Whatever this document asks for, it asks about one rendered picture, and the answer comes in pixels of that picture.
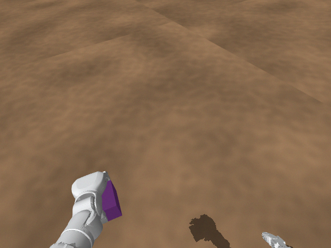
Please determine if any right robot hand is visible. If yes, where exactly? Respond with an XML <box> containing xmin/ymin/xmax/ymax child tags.
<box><xmin>262</xmin><ymin>232</ymin><xmax>291</xmax><ymax>248</ymax></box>

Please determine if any left robot arm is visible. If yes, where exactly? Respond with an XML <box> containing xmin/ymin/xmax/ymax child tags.
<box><xmin>49</xmin><ymin>190</ymin><xmax>103</xmax><ymax>248</ymax></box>

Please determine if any left robot hand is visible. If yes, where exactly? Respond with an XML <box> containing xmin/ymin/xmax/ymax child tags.
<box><xmin>71</xmin><ymin>171</ymin><xmax>110</xmax><ymax>224</ymax></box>

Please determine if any small box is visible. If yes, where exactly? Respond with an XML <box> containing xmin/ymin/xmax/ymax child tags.
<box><xmin>101</xmin><ymin>180</ymin><xmax>122</xmax><ymax>221</ymax></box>

